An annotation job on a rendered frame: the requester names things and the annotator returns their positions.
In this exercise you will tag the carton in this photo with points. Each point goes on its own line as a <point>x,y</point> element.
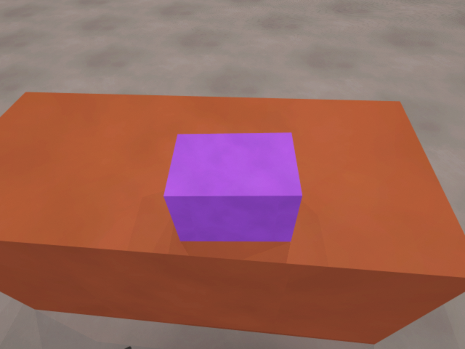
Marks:
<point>234,187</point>

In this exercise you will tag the pedestal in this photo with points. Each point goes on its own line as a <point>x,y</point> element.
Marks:
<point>84,226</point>

